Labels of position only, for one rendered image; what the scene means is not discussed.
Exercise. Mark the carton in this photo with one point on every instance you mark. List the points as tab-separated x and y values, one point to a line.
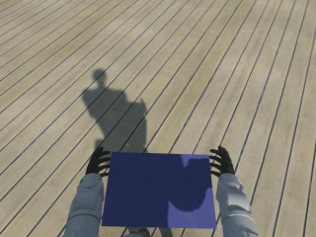
159	190

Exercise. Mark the robot right forearm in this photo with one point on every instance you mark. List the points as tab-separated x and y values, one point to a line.
236	214

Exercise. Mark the robot left hand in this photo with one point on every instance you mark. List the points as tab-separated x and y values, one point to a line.
93	166

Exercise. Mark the robot right hand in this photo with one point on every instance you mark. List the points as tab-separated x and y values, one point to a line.
225	162

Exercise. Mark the robot left forearm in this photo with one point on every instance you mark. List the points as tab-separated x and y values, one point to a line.
85	213

